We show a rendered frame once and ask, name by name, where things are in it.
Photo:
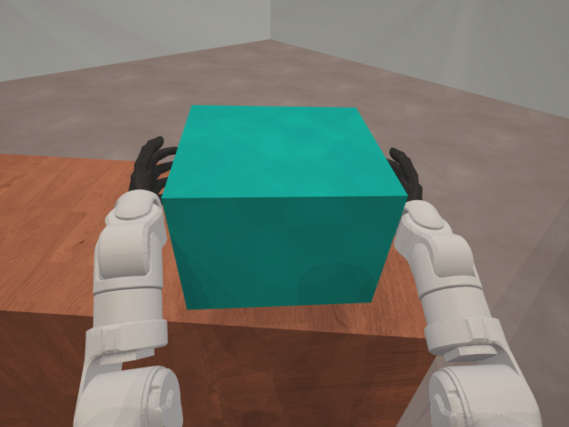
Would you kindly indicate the left robot forearm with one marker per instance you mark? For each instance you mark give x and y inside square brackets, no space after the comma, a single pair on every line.
[127,281]

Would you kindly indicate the left robot hand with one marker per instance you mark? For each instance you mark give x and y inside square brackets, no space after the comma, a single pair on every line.
[146,171]

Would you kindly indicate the right robot hand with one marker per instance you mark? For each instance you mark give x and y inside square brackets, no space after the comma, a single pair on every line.
[407,175]

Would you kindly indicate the left robot upper arm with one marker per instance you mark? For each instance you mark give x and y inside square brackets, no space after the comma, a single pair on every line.
[139,397]

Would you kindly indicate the carton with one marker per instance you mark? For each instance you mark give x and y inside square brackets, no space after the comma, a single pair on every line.
[279,206]

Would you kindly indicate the pedestal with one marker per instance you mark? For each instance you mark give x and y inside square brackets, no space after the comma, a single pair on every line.
[325,365]

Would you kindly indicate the right robot upper arm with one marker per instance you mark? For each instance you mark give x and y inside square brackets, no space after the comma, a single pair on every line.
[480,396]

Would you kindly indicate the right robot forearm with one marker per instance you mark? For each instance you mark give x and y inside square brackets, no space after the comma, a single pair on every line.
[459,324]

